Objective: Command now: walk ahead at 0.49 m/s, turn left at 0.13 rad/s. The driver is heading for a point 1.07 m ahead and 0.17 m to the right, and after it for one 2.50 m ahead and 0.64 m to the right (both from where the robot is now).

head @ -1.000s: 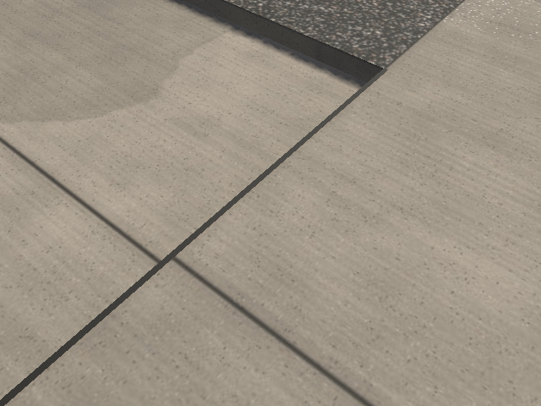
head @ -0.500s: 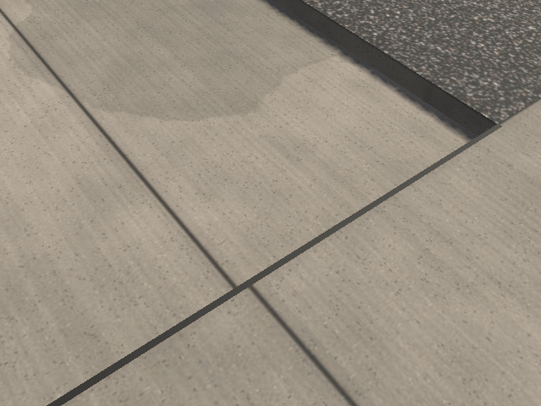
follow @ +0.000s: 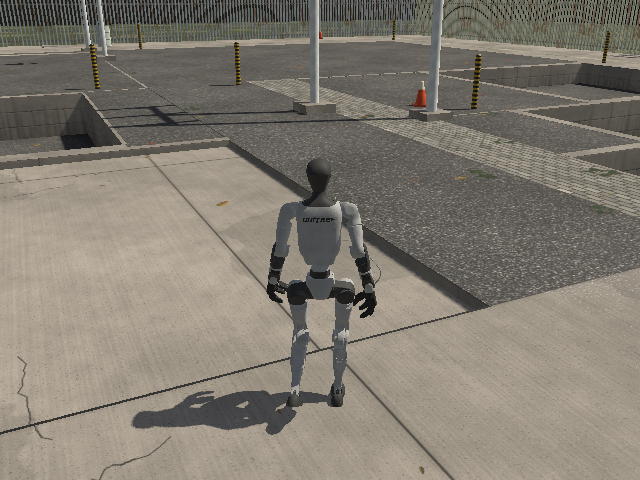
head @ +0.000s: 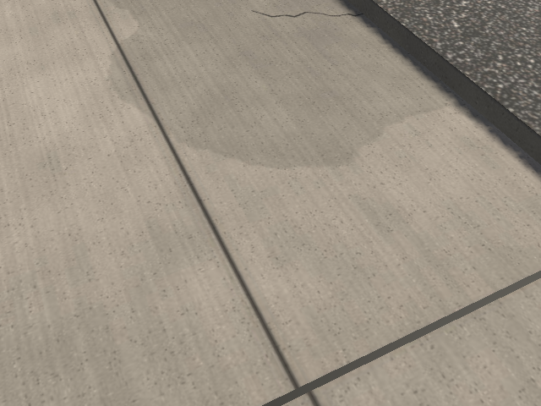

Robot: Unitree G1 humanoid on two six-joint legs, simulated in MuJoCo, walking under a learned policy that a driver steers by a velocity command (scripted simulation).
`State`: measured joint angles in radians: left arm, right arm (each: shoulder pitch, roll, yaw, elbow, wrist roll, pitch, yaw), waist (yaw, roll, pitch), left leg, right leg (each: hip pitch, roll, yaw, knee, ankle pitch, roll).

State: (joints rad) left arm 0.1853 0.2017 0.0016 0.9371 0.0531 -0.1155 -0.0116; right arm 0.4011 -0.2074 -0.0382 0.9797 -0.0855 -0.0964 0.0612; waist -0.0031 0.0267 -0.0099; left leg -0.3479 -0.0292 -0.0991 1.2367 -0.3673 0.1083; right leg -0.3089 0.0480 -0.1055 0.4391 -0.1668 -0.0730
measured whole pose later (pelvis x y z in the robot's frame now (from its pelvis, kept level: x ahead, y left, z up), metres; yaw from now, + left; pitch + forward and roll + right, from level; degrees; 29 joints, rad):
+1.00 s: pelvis +0.58 -0.02 -0.08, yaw -12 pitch +2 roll +6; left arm 0.03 0.21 0.02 0.83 -0.01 -0.06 -0.09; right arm 0.55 -0.15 0.00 1.08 0.00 -0.08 -0.03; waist -0.09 -0.08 0.03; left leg 0.05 -0.02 0.22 0.80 -0.69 -0.03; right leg -0.45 -0.07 -0.02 0.36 0.32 -0.10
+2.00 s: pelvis +0.80 -0.01 -0.11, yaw -25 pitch +1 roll +0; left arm 0.34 0.20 0.06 0.95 -0.03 -0.04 0.02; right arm 0.31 -0.21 -0.08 0.79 0.03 -0.07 -0.02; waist 0.02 -0.01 -0.03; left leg -0.35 -0.02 0.03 0.76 -0.46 0.09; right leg -0.23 -0.02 0.05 0.61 -0.41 0.00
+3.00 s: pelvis +1.06 -0.10 -0.10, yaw -24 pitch +0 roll -1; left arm 0.15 0.21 0.03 0.99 0.01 -0.01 0.02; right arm 0.27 -0.20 -0.05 0.94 -0.01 -0.03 -0.04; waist 0.01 -0.02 0.02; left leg -0.25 0.03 0.00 0.55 -0.29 -0.01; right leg -0.31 0.01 -0.03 0.49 -0.18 -0.02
